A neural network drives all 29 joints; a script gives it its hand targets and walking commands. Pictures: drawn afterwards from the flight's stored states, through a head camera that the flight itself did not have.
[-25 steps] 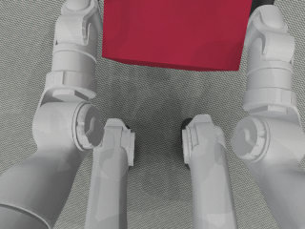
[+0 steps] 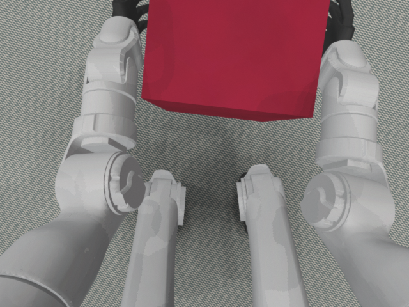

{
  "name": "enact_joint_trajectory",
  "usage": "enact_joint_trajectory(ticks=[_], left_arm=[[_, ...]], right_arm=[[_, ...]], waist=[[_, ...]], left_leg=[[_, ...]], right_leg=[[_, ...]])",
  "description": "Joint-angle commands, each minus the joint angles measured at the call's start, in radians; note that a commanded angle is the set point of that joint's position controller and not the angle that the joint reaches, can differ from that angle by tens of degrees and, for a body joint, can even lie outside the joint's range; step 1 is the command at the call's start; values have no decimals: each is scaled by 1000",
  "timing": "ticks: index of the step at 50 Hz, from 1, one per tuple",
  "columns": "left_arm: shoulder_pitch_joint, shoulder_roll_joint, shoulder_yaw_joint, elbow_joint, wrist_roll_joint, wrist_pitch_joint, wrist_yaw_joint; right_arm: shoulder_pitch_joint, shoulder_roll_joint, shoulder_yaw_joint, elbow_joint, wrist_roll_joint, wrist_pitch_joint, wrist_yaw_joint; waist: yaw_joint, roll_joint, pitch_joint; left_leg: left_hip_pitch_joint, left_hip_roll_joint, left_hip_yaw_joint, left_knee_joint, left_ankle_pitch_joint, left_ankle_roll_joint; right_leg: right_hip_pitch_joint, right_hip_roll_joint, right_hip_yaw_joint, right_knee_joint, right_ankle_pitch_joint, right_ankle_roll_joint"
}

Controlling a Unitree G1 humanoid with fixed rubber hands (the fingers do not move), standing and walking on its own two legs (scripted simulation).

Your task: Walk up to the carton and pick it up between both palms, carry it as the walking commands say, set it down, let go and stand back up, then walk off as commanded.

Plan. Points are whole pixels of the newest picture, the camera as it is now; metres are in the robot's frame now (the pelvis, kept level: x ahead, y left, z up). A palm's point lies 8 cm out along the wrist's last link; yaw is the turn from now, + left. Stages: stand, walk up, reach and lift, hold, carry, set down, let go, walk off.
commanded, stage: reach and lift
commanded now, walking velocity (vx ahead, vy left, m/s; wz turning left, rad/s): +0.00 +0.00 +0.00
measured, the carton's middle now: (227, 43) +0.54 -0.05 -0.16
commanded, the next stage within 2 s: none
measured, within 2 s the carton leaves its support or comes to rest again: neither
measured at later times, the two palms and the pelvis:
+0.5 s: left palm (105, 11) +0.53 +0.11 -0.01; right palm (359, 39) +0.48 -0.21 -0.02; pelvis +0.01 +0.00 +0.05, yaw +0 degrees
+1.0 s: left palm out of the picture +0.51 +0.12 +0.06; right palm (399, 31) +0.46 -0.20 +0.05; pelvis +0.02 +0.00 +0.11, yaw -1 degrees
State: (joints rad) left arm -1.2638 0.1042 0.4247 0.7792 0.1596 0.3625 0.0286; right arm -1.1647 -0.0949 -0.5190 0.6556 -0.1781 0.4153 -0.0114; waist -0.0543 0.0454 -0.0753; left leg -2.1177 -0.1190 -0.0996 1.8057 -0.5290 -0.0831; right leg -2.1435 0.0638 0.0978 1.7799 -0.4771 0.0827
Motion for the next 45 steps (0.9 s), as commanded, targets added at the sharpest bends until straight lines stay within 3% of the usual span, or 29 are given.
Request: enact_joint_trajectory(ticks=[1, 45], left_arm=[[-572, -1018, -426, 22, -126, 7, -241], [-280, -1145, -485, -16, -84, -12, -266]], right_arm=[[-732, 950, 509, -52, 158, -28, 258], [-431, 1080, 572, -72, 135, -42, 270]], waist=[[-41, -8, -1170], [-33, 2, -1074]], left_leg=[[531, -68, 214, -188, 230, 42], [855, -71, 159, -513, 286, 40]], right_leg=[[753, 72, -232, -150, 290, -37], [1033, 92, -198, -466, 327, -32]])
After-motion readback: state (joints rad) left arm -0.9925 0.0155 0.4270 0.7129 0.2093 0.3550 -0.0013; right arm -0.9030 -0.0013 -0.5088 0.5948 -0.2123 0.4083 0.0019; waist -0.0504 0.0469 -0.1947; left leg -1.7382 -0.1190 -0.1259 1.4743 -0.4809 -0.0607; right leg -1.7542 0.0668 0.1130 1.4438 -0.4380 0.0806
